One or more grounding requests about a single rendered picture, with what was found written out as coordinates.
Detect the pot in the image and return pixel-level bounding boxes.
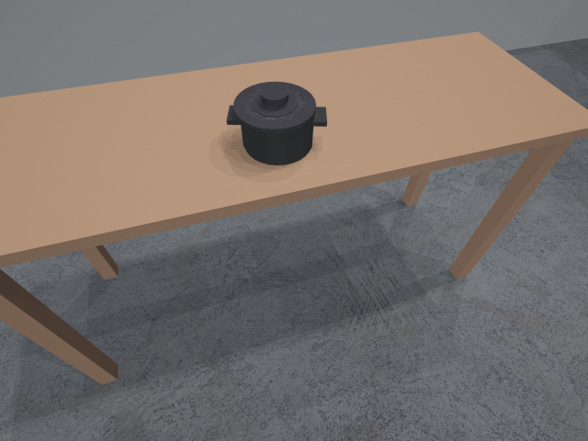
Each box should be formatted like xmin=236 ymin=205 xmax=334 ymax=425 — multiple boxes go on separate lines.
xmin=227 ymin=106 xmax=327 ymax=165

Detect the knob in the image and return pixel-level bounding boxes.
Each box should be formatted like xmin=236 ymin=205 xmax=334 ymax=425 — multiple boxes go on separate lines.
xmin=261 ymin=85 xmax=288 ymax=107

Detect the table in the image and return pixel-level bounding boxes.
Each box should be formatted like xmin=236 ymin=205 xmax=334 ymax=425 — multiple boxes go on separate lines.
xmin=0 ymin=32 xmax=588 ymax=385

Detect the lid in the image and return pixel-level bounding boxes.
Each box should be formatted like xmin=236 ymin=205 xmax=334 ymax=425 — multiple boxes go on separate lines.
xmin=233 ymin=82 xmax=316 ymax=133

